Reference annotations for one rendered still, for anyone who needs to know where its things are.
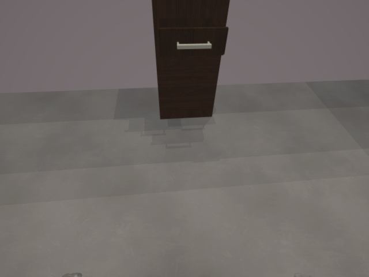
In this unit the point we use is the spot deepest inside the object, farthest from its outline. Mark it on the drawer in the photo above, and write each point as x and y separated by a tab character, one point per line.
190	31

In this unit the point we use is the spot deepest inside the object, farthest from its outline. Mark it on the handle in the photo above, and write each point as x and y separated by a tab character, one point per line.
194	46

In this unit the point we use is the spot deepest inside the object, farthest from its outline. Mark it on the cabinet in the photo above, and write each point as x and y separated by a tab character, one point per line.
187	84

